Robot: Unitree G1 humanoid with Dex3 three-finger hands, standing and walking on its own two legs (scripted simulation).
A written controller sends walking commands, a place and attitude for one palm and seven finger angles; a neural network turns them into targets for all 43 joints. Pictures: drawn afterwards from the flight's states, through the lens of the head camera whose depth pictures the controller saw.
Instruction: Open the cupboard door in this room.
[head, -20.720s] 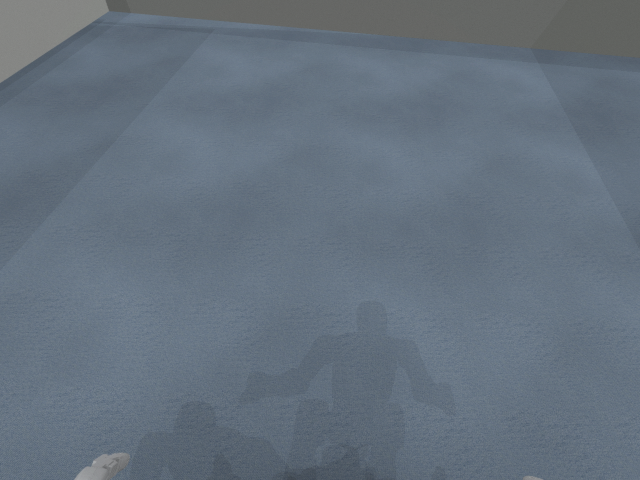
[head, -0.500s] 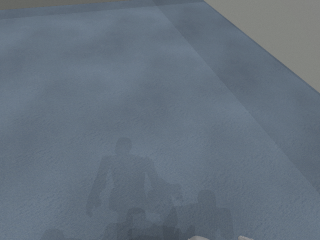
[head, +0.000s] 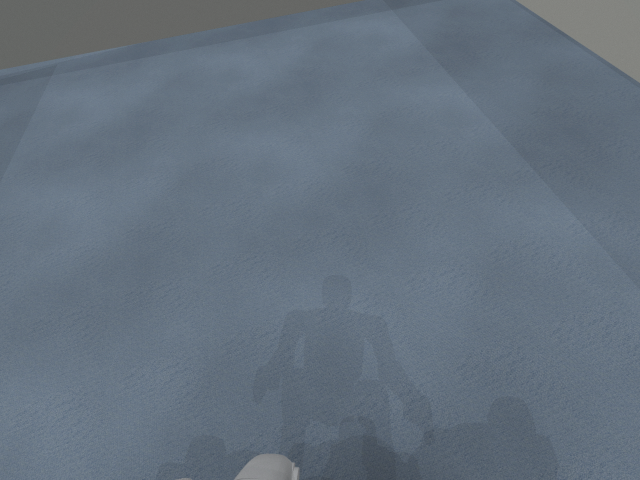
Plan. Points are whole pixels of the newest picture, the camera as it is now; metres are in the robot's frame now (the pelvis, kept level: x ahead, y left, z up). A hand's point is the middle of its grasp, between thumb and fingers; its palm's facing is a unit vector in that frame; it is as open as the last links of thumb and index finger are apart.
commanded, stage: turn or walk to find it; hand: left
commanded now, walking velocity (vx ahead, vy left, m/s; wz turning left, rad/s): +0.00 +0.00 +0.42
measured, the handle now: out of the picture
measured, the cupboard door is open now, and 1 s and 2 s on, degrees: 0 0 0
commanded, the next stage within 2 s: stand and wait in 1.12 s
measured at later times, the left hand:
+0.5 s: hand out of the picture -0.05 +0.27 -0.19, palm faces +0.29 -0.93 -0.23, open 7.4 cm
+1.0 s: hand out of the picture -0.01 +0.20 -0.14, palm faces +0.40 -0.87 -0.28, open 7.4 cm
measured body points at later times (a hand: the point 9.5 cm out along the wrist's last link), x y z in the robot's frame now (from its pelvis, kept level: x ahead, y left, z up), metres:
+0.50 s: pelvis -0.03 +0.05 -0.01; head +0.00 +0.09 +0.44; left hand -0.07 +0.32 -0.17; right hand +0.14 -0.16 -0.13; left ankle -0.05 +0.14 -0.74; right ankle -0.02 -0.09 -0.67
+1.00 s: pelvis -0.03 -0.01 +0.00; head +0.01 -0.04 +0.44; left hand -0.04 +0.25 -0.12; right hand +0.09 -0.24 -0.18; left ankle -0.10 +0.12 -0.66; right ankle +0.00 -0.09 -0.74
